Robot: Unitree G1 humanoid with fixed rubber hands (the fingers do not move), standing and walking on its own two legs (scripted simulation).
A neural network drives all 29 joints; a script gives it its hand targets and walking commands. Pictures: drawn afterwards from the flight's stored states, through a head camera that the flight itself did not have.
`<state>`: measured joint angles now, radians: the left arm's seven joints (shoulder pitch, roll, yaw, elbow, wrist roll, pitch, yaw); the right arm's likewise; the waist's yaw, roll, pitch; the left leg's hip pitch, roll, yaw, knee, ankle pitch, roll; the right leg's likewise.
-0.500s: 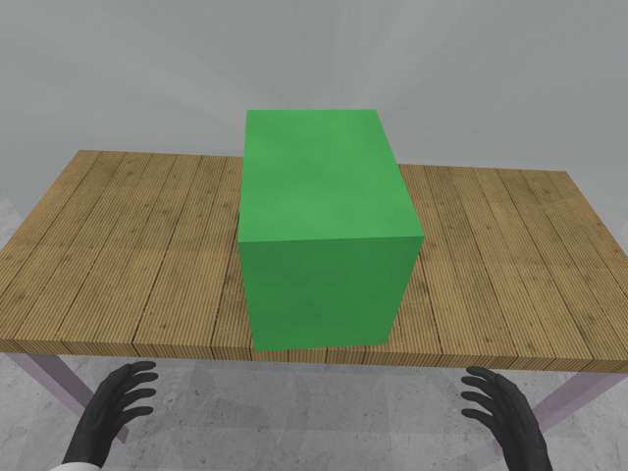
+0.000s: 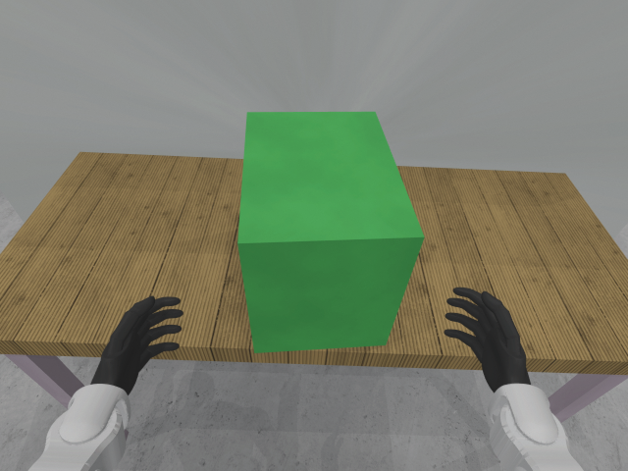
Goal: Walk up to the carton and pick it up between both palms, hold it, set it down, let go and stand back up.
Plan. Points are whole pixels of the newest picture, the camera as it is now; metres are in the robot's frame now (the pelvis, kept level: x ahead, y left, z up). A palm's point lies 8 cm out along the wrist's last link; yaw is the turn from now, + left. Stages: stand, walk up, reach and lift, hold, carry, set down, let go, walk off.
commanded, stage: reach and lift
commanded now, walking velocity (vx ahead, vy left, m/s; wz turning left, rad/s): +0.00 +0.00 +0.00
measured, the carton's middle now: (316, 229) +0.50 +0.00 +0.03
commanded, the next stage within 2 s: none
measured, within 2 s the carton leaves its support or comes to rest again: neither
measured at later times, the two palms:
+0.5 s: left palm (123, 274) +0.32 +0.22 +0.14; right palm (486, 270) +0.34 -0.19 +0.13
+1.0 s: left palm (134, 200) +0.39 +0.21 +0.19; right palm (482, 203) +0.40 -0.19 +0.18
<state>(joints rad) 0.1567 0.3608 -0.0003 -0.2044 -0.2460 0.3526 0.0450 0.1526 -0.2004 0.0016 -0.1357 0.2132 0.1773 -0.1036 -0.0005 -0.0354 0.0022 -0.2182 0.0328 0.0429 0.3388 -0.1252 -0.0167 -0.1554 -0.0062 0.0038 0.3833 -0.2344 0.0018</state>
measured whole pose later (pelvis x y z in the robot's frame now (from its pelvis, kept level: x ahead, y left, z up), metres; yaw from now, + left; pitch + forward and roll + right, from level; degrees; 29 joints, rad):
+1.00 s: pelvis +0.00 +0.00 +0.00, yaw +0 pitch +0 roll +0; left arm -0.71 0.35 0.08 0.32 -0.18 0.65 0.05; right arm -0.77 -0.33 0.00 0.57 0.37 0.39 -0.13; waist 0.00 -0.04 0.00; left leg -0.22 0.03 0.04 0.34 -0.12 -0.02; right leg -0.16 -0.01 0.00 0.38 -0.23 0.00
